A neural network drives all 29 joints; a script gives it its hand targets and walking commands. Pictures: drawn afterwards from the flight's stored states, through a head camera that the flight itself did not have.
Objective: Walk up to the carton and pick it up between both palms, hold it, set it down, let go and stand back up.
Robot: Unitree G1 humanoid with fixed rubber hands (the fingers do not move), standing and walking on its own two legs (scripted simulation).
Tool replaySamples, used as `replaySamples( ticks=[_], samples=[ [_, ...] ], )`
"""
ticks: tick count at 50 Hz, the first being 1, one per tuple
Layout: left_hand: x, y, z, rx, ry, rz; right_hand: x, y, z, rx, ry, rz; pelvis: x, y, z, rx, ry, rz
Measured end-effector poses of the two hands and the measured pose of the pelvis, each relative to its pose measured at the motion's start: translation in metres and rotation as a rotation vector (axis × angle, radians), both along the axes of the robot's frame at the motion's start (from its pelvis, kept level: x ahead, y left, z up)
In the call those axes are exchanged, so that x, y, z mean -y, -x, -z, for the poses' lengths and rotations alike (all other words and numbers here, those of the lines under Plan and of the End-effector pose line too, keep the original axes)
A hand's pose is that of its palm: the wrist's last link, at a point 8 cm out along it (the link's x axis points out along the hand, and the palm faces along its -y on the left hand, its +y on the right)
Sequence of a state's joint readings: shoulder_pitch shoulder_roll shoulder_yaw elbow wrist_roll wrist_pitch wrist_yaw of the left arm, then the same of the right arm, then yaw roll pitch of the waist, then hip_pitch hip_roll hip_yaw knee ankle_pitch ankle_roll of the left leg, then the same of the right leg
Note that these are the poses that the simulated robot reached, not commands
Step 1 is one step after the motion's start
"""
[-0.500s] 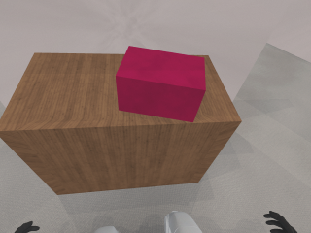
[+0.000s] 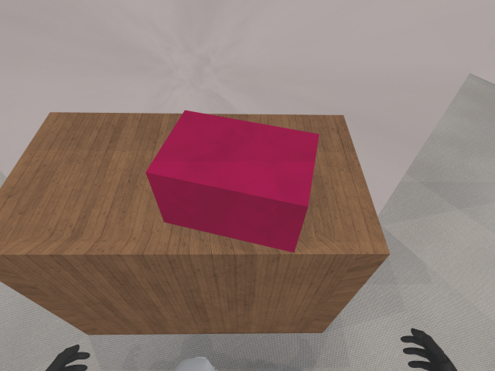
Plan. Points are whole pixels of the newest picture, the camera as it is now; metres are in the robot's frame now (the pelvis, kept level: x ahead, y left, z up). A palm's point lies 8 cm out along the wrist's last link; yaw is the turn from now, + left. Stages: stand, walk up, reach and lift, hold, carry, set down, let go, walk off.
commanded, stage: walk up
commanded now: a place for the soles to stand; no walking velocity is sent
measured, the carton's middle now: (238, 180) +0.47 +0.03 -0.01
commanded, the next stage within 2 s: none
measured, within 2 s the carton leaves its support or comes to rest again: neither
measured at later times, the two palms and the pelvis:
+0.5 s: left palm out of the picture +0.10 +0.32 -0.07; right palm out of the picture +0.13 -0.32 -0.08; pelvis +0.02 -0.01 +0.03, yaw +2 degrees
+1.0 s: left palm out of the picture +0.10 +0.34 -0.10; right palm (433, 365) +0.15 -0.29 -0.07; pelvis +0.05 +0.02 +0.02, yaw +2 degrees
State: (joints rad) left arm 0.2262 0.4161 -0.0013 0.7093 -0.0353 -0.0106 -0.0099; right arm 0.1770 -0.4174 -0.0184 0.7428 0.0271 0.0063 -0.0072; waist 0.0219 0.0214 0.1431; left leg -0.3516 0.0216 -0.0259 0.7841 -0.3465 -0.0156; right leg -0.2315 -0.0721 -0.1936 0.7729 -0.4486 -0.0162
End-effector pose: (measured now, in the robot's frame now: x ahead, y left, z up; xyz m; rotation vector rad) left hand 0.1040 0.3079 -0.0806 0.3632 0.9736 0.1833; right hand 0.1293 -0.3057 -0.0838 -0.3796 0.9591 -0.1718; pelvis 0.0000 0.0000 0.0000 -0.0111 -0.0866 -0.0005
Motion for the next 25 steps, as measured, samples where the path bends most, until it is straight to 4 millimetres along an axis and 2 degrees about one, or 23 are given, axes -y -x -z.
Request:
replaySamples(
  ticks=[5,10,15,25],
  samples=[
    [-0.002,-0.004,-0.008,-0.039,-0.018,-0.033,0.004,-0.032,-0.006,-0.009,-0.006,-0.017,0.006,-0.01,-0.011,-0.009,-0.009,-0.018],
    [-0.01,-0.006,-0.015,-0.058,-0.042,-0.081,0.014,-0.042,-0.006,-0.059,0.009,-0.004,0.01,-0.013,-0.017,-0.007,-0.014,-0.029],
    [-0.015,-0.003,-0.018,-0.083,-0.045,-0.118,0.019,-0.034,-0.005,-0.126,0.014,0.018,0.011,-0.015,-0.022,-0.007,-0.017,-0.036],
    [-0.011,0.008,-0.01,-0.145,-0.008,-0.157,0.016,0.004,-0.001,-0.241,0.006,0.077,0.009,-0.018,-0.029,-0.009,-0.014,-0.041]
  ],
)
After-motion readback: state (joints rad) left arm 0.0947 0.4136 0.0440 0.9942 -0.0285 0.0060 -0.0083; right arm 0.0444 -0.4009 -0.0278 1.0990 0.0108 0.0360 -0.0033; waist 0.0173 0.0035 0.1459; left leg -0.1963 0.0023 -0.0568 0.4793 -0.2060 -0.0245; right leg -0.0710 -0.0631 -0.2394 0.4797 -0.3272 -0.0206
